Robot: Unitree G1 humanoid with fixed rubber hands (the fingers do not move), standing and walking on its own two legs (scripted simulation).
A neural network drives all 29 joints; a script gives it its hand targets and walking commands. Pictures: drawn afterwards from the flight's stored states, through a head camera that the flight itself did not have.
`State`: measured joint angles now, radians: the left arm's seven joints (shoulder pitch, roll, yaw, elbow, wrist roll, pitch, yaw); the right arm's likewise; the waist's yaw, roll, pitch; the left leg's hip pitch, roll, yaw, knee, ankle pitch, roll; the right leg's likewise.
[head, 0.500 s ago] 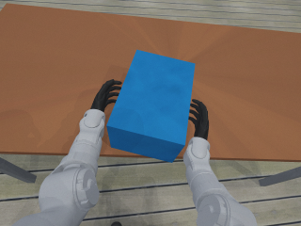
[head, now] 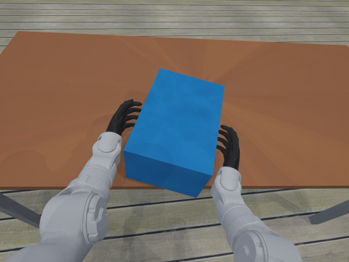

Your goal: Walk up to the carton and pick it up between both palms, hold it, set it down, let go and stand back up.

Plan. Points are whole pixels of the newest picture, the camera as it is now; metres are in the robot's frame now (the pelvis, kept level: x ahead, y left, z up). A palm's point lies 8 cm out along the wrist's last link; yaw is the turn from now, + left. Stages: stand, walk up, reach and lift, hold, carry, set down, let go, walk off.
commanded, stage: reach and lift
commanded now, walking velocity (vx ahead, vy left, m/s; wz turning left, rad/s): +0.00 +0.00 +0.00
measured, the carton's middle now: (177, 130) +0.46 +0.01 -0.01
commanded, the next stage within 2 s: hold in 1.94 s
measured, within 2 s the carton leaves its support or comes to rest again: neither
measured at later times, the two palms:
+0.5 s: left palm (121, 116) +0.42 +0.14 +0.09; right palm (245, 145) +0.37 -0.14 +0.07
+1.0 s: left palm (115, 112) +0.39 +0.15 +0.13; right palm (255, 134) +0.36 -0.14 +0.11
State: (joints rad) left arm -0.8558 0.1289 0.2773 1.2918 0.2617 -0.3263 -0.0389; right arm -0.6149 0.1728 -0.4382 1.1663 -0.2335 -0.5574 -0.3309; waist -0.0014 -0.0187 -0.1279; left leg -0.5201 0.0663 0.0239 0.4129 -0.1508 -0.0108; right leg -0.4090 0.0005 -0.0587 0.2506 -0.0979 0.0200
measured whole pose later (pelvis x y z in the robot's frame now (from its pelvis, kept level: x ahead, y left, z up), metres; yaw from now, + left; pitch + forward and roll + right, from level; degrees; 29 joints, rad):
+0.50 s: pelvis +0.00 +0.00 +0.00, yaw +0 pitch +9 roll -2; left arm -0.86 0.13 0.18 1.23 0.13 -0.22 0.03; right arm -0.63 0.12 -0.28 0.99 -0.07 -0.29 -0.28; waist -0.03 -0.02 -0.14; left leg -0.40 0.06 0.03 0.39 -0.15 -0.01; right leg -0.31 0.00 -0.05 0.26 -0.11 0.02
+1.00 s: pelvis +0.00 -0.01 +0.01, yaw +2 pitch -3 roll -1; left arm -0.67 0.01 0.27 0.62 0.29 0.24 -0.01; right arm -0.58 0.06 -0.12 0.75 0.06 -0.02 -0.26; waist -0.04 -0.05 0.00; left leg -0.13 0.05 0.01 0.33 -0.15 -0.03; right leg -0.04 0.00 -0.06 0.22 -0.13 0.01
